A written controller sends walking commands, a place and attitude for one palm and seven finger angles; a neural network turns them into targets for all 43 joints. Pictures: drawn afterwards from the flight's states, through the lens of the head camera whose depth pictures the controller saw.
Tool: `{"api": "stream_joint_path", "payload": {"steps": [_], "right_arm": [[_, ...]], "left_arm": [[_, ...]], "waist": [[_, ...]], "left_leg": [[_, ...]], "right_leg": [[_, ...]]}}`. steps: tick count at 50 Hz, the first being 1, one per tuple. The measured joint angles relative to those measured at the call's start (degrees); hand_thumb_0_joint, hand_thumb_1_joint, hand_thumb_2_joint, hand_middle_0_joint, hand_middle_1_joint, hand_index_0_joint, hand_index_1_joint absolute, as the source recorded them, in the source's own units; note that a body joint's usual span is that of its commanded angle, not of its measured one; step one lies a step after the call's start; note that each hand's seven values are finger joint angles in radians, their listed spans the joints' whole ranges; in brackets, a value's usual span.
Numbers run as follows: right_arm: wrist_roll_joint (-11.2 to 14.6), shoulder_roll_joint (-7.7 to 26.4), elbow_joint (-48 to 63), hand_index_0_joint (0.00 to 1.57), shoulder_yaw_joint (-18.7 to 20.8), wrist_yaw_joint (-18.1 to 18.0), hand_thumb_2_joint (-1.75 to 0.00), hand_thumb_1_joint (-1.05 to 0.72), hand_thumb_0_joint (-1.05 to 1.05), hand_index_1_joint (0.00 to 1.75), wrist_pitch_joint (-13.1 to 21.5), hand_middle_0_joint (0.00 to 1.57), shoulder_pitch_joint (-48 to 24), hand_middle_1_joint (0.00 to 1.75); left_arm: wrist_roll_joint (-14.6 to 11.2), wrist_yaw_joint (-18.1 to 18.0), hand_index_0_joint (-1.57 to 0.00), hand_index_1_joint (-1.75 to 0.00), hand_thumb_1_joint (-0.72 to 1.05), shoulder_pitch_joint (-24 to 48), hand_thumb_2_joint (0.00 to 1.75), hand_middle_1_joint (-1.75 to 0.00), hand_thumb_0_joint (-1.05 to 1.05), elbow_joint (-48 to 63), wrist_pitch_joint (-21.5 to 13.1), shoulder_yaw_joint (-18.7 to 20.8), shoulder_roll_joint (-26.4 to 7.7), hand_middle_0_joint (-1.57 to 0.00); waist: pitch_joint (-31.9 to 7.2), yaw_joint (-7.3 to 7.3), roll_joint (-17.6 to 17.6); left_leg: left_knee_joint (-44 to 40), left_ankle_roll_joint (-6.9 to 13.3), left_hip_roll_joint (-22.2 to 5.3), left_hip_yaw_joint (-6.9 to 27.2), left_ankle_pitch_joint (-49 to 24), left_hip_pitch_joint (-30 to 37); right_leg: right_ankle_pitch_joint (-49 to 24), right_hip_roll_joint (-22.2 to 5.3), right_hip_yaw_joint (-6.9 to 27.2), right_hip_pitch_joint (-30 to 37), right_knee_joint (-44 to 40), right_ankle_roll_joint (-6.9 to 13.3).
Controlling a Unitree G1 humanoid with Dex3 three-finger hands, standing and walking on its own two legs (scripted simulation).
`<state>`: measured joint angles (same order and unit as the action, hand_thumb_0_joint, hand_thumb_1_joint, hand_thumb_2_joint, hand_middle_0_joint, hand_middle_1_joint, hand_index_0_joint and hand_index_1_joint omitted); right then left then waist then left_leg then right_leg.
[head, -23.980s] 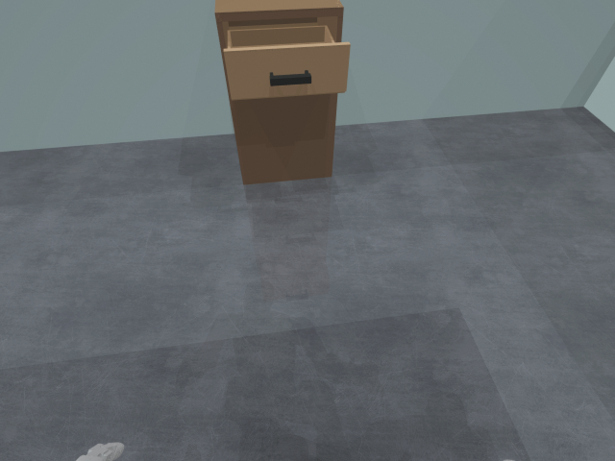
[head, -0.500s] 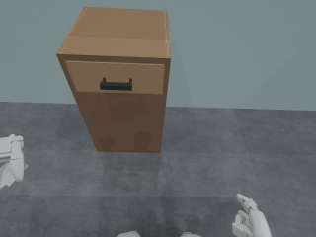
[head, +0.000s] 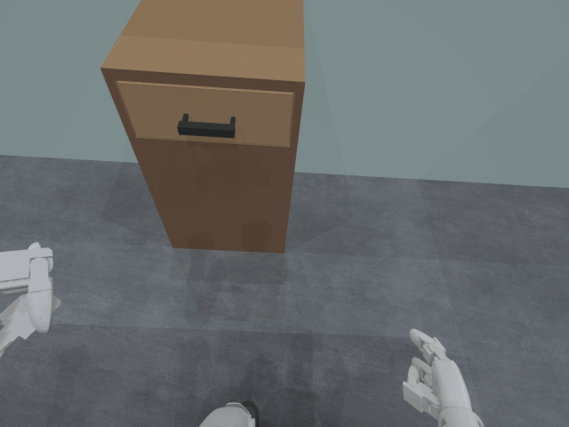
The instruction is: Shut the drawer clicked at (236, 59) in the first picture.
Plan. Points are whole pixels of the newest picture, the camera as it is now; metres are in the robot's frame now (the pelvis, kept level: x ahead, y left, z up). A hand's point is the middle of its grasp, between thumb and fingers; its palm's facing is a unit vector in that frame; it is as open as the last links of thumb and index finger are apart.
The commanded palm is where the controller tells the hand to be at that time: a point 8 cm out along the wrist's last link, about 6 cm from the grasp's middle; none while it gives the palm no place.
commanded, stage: step back with the hand held close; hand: left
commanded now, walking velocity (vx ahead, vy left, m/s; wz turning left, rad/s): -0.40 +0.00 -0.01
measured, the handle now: (208, 124) +0.76 +0.22 -0.09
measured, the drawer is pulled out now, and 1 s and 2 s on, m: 0.00 0.00 0.00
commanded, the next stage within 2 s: stop stepping back and stand still in 0.32 s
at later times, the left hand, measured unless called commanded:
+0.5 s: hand out of the picture +0.08 +0.22 +0.18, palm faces +0.27 -0.83 -0.49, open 3.2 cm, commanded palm +0.02 +0.26 +0.19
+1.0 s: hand out of the picture +0.00 +0.22 +0.17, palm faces +0.39 -0.82 -0.43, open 3.2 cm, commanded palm -0.05 +0.26 +0.19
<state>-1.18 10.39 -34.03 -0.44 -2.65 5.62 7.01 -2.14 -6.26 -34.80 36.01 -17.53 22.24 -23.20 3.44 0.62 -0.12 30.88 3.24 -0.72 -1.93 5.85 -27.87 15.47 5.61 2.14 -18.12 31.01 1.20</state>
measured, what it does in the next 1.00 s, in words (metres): walks backwards: left foot, then right foot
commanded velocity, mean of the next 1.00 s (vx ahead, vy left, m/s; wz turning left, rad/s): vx -0.04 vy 0.02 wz -0.01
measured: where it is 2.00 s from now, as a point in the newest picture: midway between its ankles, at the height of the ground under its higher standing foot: outside the picture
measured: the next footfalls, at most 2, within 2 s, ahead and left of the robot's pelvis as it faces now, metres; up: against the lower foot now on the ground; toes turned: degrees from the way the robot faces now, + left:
left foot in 0.22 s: +0.03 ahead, +0.11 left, +0.00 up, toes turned +1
right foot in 0.52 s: -0.13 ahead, -0.12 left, +0.00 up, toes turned -2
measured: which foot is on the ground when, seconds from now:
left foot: down 0.00-0.04, up 0.06-0.20, down 0.22-0.52, up 0.54-0.70, down 0.72-1.00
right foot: down 0.00-0.26, up 0.28-0.50, down 0.52-1.00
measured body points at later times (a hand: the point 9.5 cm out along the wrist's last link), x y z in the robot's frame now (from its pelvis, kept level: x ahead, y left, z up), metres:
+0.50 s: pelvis -0.12 -0.01 +0.00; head -0.09 +0.01 +0.45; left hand +0.06 +0.26 +0.21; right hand +0.06 -0.23 -0.07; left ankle -0.01 +0.11 -0.73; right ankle -0.17 -0.12 -0.72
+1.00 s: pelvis -0.18 -0.02 +0.00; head -0.21 -0.01 +0.45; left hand -0.02 +0.26 +0.20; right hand -0.05 -0.26 -0.08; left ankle -0.16 +0.10 -0.71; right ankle -0.17 -0.12 -0.73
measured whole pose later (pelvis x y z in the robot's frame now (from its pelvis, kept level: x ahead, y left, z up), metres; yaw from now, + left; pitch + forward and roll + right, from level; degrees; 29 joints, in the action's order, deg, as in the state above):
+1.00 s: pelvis -0.18 -0.02 +0.00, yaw +0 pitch -1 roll -1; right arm 0.0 11.7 -37.1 0.2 -4.2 6.0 15.6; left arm -0.8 -8.5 -35.5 30.5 -12.8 20.6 -20.9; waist -2.4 1.3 -0.2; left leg 40.3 1.2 -0.8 -1.0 20.2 -20.1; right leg 14.7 1.0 -2.8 -14.7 30.6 2.1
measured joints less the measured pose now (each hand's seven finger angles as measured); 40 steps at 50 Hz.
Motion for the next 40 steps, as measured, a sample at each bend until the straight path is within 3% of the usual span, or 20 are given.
{"api": "stream_joint_path", "payload": {"steps": [3,7,9,11,13,17,19,22,25,27,29,31,33,36,37,40], "right_arm": [[0.6,0.1,1.1,0.21,0.4,0.0,-0.89,-0.9,0.01,0.3,-1.1,0.2,0.3,0.3],[0.9,0.4,0.3,0.21,1.6,-0.6,-0.89,-0.9,0.01,0.3,-3.7,0.2,1.9,0.3],[1.0,0.8,0.2,0.21,1.6,-1.2,-0.89,-0.9,0.01,0.3,-4.7,0.2,2.4,0.3],[1.2,2.1,0.9,0.21,1.7,-1.7,-0.89,-0.9,0.01,0.3,-4.9,0.2,2.7,0.3],[1.6,1.6,0.3,0.21,2.4,-1.9,-0.89,-0.9,0.01,0.3,-4.6,0.2,1.8,0.3],[0.6,0.2,0.5,0.21,1.7,-1.0,-0.89,-0.9,0.01,0.3,-1.7,0.2,2.1,0.3],[0.5,-0.6,0.4,0.21,1.2,-0.2,-0.89,-0.9,0.01,0.3,-0.3,0.2,2.5,0.3],[0.0,-1.8,-0.2,0.21,0.3,0.6,-0.89,-0.9,0.01,0.3,0.7,0.2,2.6,0.3],[0.1,-2.3,0.2,0.21,-0.6,0.9,-0.89,-0.9,0.01,0.3,0.6,0.2,2.8,0.3],[0.4,-1.9,0.1,0.21,-0.7,1.0,-0.89,-0.9,0.01,0.3,-0.4,0.2,2.5,0.3],[1.0,-1.3,-1.0,0.21,-0.6,0.6,-0.89,-0.9,0.01,0.3,-1.4,0.2,3.3,0.3],[1.5,-0.7,-2.0,0.21,-0.5,0.0,-0.89,-0.9,0.01,0.3,-2.0,0.2,5.1,0.3],[1.7,0.1,-2.5,0.21,-0.3,-0.9,-0.89,-0.9,0.01,0.3,-1.9,0.2,7.1,0.3],[1.7,2.7,-2.7,0.21,0.6,-1.9,-0.89,-0.9,0.01,0.3,-0.6,0.2,9.7,0.3],[1.7,3.2,-3.1,0.21,1.1,-2.3,-0.89,-0.9,0.01,0.3,-0.2,0.2,9.9,0.3],[1.7,3.5,-3.8,0.21,1.4,-2.8,-0.89,-0.9,0.02,0.3,0.1,0.2,9.6,0.3]], "left_arm": [[-0.1,0.3,-1.41,-1.6,0.89,-2.0,0.9,-1.6,0.01,0.7,0.0,-0.1,-1.4,-1.4],[0.0,-0.6,-1.41,-1.6,0.89,-2.5,0.9,-1.6,0.01,-0.9,0.9,0.3,-1.9,-1.4],[0.2,-1.2,-1.41,-1.6,0.89,-2.0,0.9,-1.6,0.01,-2.0,1.7,0.7,-1.4,-1.4],[0.2,-1.4,-1.41,-1.6,0.89,-1.4,0.9,-1.6,0.01,-2.2,2.6,0.5,-0.9,-1.4],[0.3,-1.3,-1.41,-1.6,0.89,0.4,0.9,-1.6,0.01,-2.7,3.1,0.4,-1.5,-1.4],[0.1,-0.4,-1.4,-1.6,0.89,-0.4,0.9,-1.6,0.01,-1.2,4.3,0.6,-2.0,-1.4],[-0.2,-0.5,-1.4,-1.6,0.89,-1.6,0.9,-1.6,0.01,0.7,4.1,0.7,-1.7,-1.4],[-0.6,-0.5,-1.4,-1.6,0.89,-2.7,0.9,-1.6,0.01,2.0,3.6,0.7,-1.4,-1.4],[-0.9,-0.3,-1.4,-1.6,0.89,-3.1,0.9,-1.6,0.01,1.4,3.7,1.1,-1.7,-1.4],[-0.8,-0.1,-1.4,-1.6,0.89,-3.0,0.9,-1.6,0.01,0.2,4.1,0.7,-1.4,-1.4],[-0.9,-0.2,-1.41,-1.6,0.89,-3.1,0.9,-1.6,0.01,-1.0,5.2,-0.6,-0.8,-1.4],[-0.7,-0.9,-1.41,-1.6,0.89,-3.7,0.9,-1.6,0.01,-1.9,6.0,-1.2,-0.1,-1.4],[-0.4,-1.6,-1.41,-1.6,0.89,-4.1,0.9,-1.6,0.01,-2.5,6.4,-1.6,0.7,-1.4],[0.2,-2.3,-1.41,-1.6,0.89,-3.7,0.9,-1.6,0.01,-2.9,6.2,-2.4,2.0,-1.4],[0.3,-2.4,-1.41,-1.6,0.89,-3.0,0.9,-1.6,0.01,-3.1,6.0,-2.6,2.1,-1.4],[0.6,-2.4,-1.41,-1.6,0.89,-2.2,0.9,-1.6,0.01,-4.0,5.7,-1.9,2.0,-1.4]], "waist": [[-1.3,0.57,0.1],[-4.2,0.44,-1.9],[-4.9,0.56,-2.6],[-4.8,1.01,-1.4],[-3.1,0.99,-3.0],[-2.1,0.28,-3.3],[-2.3,-0.17,-2.6],[-2.8,-0.7,-1.7],[-3.3,-0.69,-1.0],[-2.8,-0.69,0.0],[-3.2,-0.71,-0.1],[-4.3,-0.47,-1.2],[-5.5,0.0,-2.0],[-6.8,0.84,-0.5],[-6.7,1.28,-0.4],[-5.7,1.08,-1.8]], "left_leg": [[3.0,-1.3,0.2,1.1,5.2,-1.7],[15.2,-3.3,2.4,2.5,14.6,-2.2],[10.9,-3.4,2.1,2.4,13.4,1.4],[1.4,-2.5,0.5,2.9,7.1,6.2],[-0.2,-1.7,1.9,2.5,6.8,6.3],[-1.4,-1.4,1.4,1.5,4.2,5.6],[-2.6,-1.6,0.3,1.2,2.7,5.4],[-4.3,-2.3,-1.4,0.5,0.4,4.8],[-4.2,-3.1,-2.2,0.0,-1.4,2.8],[0.1,-3.8,-2.6,0.6,4.1,0.3],[8.8,-3.9,-0.9,1.7,10.3,-1.6],[14.2,-3.8,0.6,1.1,12.1,-1.2],[11.8,-3.3,0.8,0.0,12.6,2.3],[0.0,-1.6,-0.4,0.4,12.6,10.6],[-1.9,-1.5,-0.4,0.8,9.5,11.3],[-1.3,-2.2,0.5,0.0,7.3,12.0]], "right_leg": [[-0.9,0.1,-0.5,-0.5,-0.6,0.6],[-3.1,-1.8,0.2,-0.6,-3.3,0.7],[-4.1,-2.5,0.4,-1.1,-4.1,0.2],[-4.3,-2.2,-0.5,-2.5,-3.0,-0.5],[-4.2,-3.5,0.0,-4.4,-0.2,-1.5],[5.9,-2.6,0.4,-7.0,12.2,-2.1],[8.4,-2.2,-0.6,-5.9,14.1,-2.1],[9.7,-2.6,-2.1,-2.1,11.0,-2.3],[7.2,-3.9,-3.2,4.1,0.8,-2.0],[2.5,-3.5,-3.5,4.7,-2.9,-0.4],[0.6,-3.7,-3.4,4.1,-3.0,0.4],[-0.3,-4.6,-3.1,4.0,-3.7,0.6],[-0.8,-5.3,-3.2,4.1,-4.2,0.5],[-0.4,-4.7,-4.8,3.7,-2.9,0.1],[0.1,-4.9,-5.5,3.3,-1.9,0.0],[1.4,-5.9,-4.7,3.4,0.3,-0.5]]}}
